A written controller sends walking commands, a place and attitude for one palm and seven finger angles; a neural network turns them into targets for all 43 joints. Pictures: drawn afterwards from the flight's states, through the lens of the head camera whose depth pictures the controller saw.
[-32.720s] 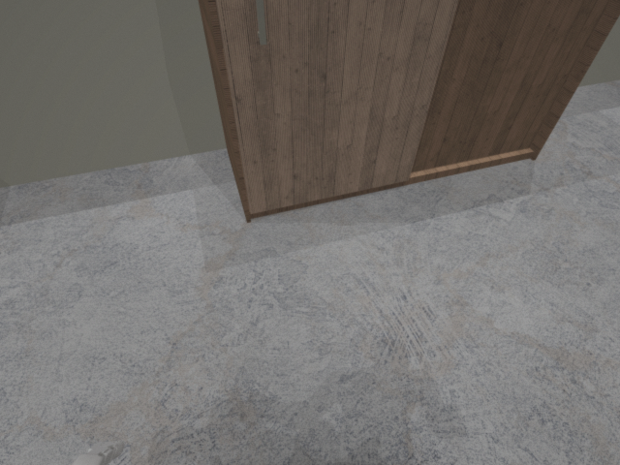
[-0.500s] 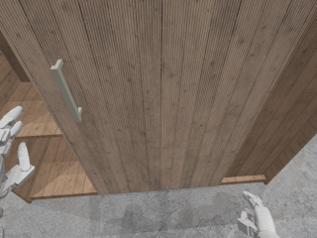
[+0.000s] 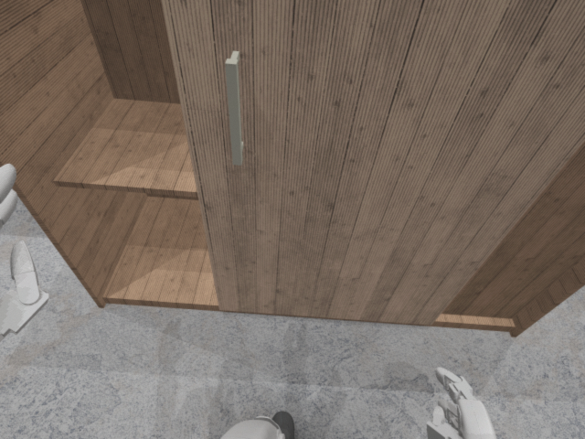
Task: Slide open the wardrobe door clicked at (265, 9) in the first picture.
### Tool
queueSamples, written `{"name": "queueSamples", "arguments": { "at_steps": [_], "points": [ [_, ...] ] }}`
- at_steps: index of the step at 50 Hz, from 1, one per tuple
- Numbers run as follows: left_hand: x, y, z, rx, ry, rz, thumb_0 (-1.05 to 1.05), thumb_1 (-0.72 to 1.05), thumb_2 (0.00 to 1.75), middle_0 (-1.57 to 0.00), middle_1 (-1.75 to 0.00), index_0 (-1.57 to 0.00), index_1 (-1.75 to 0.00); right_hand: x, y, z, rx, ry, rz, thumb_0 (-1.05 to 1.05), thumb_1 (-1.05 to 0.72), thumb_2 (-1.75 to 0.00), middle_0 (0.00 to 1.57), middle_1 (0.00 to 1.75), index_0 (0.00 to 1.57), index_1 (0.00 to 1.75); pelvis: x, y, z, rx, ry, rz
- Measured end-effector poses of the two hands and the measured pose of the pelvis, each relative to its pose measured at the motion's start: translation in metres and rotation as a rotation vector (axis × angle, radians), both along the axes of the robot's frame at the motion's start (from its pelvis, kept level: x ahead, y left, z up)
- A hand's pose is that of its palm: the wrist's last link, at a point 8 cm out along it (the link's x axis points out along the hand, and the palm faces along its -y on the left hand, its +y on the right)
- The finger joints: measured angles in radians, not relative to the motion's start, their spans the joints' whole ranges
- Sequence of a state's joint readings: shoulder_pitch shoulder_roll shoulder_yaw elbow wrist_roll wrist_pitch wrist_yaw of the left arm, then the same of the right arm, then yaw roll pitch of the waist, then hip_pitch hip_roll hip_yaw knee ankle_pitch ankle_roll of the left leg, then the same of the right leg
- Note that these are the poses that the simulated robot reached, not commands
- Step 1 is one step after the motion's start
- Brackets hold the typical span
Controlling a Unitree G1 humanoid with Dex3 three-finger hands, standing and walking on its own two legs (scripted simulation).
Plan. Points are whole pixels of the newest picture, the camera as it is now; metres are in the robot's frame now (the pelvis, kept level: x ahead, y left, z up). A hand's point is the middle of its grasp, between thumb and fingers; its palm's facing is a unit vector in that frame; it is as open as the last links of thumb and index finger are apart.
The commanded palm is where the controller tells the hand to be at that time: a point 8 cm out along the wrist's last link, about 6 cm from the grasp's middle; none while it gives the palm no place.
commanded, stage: step back with the hand held close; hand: left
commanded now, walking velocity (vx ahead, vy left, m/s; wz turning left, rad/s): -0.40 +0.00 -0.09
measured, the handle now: (236, 112) +0.60 +0.18 +0.12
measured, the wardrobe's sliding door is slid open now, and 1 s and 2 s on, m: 0.42 0.42 0.42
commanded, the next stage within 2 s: stop stepping back and stand still in 0.10 s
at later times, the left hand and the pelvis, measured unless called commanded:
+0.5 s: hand out of the picture +0.01 +0.42 +0.20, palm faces +0.44 -0.87 -0.23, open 7.5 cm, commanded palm -0.08 +0.46 +0.19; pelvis -0.20 +0.15 +0.00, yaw +2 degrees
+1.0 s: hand out of the picture -0.23 +0.56 +0.22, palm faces +0.43 -0.83 -0.37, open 7.4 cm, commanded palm -0.26 +0.60 +0.19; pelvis -0.43 +0.31 +0.00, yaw -5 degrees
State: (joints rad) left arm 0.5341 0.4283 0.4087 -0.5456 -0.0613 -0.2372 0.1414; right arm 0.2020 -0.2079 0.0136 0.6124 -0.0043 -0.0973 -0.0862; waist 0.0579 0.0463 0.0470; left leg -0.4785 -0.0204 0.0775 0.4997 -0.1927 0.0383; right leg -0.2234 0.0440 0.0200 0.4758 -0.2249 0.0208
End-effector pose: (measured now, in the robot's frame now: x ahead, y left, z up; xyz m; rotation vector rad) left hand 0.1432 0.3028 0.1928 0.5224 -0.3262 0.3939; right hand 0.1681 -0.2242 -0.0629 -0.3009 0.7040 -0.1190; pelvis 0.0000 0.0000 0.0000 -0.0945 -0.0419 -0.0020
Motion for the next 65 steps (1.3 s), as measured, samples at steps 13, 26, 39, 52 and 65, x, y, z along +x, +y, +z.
{"name": "queueSamples", "arguments": {
  "at_steps": [13,26,39,52,65],
  "points": [
    [-0.102,0.061,0.001,0.075,-0.193,-0.099,0.01,0.89,0.90,-0.21,-0.30,-0.21,-0.30,-0.073,0.060,0.011,-0.024,-0.140,0.038,0.02,-0.90,-0.90,0.21,0.30,0.21,0.30,-0.100,0.060,-0.030,-0.013,-0.041,-0.006],
    [-0.192,0.160,0.009,-0.070,-0.170,-0.097,0.01,0.89,0.90,-0.20,-0.30,-0.20,-0.30,-0.241,0.171,0.014,0.056,0.004,-0.032,0.02,-0.90,-0.90,0.21,0.30,0.21,0.30,-0.211,0.161,-0.001,-0.008,-0.047,0.026],
    [-0.279,0.263,0.012,-0.052,-0.259,-0.098,0.01,0.89,0.90,-0.20,-0.30,-0.20,-0.30,-0.378,0.266,-0.028,0.099,0.049,-0.104,0.02,-0.90,-0.90,0.21,0.30,0.21,0.30,-0.342,0.258,-0.025,0.007,-0.102,-0.092],
    [-0.416,0.323,0.029,-0.024,-0.156,-0.030,0.01,0.88,0.90,-0.21,-0.30,-0.21,-0.30,-0.474,0.305,0.007,0.007,0.061,-0.137,0.02,-0.90,-0.90,0.21,0.30,0.21,0.30,-0.435,0.321,0.008,0.074,0.001,-0.078],
    [-0.449,0.348,0.024,0.010,-0.057,-0.179,0.01,0.89,0.90,-0.20,-0.30,-0.20,-0.30,-0.543,0.368,0.018,0.055,0.035,-0.136,0.02,-0.90,-0.90,0.21,0.30,0.21,0.30,-0.497,0.373,0.018,0.021,-0.029,-0.093]
  ]
}}
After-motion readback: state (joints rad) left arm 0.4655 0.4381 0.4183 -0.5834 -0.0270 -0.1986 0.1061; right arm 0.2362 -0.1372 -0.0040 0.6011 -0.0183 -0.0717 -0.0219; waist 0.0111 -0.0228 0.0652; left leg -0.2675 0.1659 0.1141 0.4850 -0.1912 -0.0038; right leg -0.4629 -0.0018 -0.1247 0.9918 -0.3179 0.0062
